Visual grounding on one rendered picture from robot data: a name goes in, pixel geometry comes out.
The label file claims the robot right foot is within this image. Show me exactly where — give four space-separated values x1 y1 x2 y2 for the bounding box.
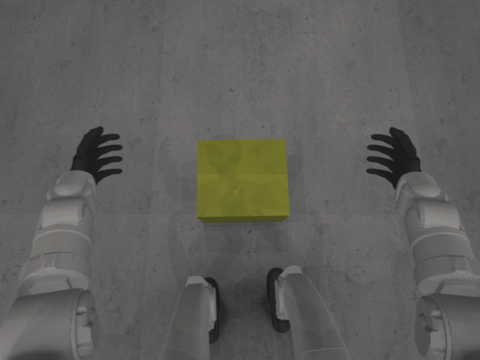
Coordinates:
267 268 290 333

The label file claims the robot right hand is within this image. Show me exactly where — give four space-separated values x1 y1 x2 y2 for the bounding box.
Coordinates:
366 127 421 189

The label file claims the robot left hand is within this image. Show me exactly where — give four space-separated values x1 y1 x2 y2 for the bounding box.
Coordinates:
70 126 122 185

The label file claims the right robot upper arm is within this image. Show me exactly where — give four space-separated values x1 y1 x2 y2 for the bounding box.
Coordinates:
415 293 480 360

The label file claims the left robot upper arm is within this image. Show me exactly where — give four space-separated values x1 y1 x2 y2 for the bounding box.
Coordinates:
2 288 100 360

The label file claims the right robot forearm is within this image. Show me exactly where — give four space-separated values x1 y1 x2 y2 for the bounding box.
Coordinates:
394 172 480 298

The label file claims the left robot forearm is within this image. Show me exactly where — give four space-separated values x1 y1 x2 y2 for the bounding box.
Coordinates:
0 170 98 360

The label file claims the carton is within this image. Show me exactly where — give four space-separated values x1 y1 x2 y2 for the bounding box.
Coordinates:
196 139 290 223

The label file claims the left robot thigh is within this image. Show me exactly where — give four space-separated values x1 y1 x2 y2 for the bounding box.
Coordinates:
160 283 217 360

